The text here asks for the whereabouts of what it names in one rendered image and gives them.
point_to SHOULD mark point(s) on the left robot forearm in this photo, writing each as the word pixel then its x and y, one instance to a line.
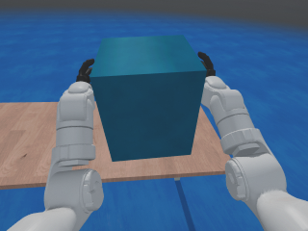
pixel 74 130

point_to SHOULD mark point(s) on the carton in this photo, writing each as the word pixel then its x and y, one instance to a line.
pixel 148 93

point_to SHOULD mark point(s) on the robot left hand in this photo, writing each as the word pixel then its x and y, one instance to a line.
pixel 85 71

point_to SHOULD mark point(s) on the robot right hand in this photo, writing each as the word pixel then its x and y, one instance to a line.
pixel 207 63

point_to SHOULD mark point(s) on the robot right upper arm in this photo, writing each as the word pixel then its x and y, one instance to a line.
pixel 258 181

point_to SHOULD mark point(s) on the right robot forearm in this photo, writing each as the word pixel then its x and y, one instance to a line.
pixel 238 135

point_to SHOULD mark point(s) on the table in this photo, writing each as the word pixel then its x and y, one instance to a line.
pixel 28 134

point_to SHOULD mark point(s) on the robot left upper arm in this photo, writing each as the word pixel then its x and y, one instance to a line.
pixel 70 197

